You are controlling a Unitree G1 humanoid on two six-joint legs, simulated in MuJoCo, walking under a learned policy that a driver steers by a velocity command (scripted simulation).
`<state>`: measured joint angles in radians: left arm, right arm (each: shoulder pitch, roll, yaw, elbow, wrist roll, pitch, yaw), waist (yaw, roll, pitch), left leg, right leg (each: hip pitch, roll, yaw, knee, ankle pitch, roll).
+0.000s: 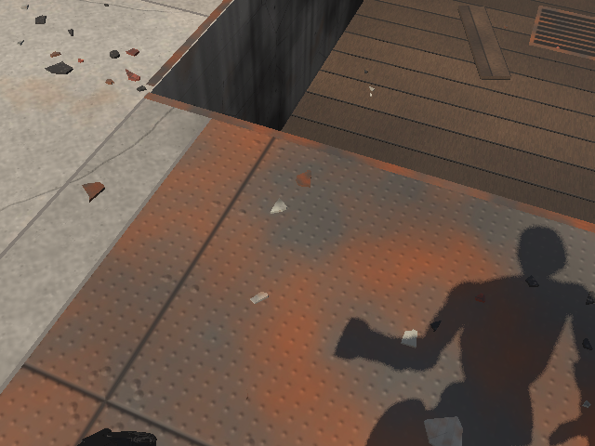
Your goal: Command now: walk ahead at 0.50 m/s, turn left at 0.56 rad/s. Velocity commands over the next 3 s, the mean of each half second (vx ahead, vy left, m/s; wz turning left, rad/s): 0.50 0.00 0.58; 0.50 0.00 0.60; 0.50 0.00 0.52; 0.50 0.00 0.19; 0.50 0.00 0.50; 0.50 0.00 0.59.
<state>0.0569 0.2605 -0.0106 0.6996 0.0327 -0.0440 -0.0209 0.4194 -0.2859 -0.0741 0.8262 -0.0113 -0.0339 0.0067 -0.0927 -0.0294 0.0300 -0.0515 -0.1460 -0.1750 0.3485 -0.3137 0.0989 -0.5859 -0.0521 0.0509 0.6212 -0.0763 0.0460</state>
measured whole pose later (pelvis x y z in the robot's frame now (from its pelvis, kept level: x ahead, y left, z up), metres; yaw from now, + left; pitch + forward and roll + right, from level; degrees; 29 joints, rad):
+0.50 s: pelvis +0.25 +0.00 +0.00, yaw +18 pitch +2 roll -2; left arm 0.41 0.26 0.04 0.85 0.02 -0.08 0.00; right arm 0.07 -0.27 -0.04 0.67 -0.04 0.01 0.08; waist 0.07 0.04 0.04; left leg -0.62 0.05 0.05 0.72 -0.09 0.06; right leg 0.05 -0.01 -0.23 0.25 -0.33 0.00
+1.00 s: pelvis +0.49 +0.13 +0.00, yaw +36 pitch +2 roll +1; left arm 0.08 0.27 0.02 0.69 0.04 -0.01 -0.03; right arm 0.44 -0.28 -0.07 0.80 -0.01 -0.04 0.01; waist -0.08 -0.04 0.03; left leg -0.04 -0.16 -0.16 0.32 -0.28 0.12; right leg -0.64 -0.08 0.04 0.70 -0.07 0.05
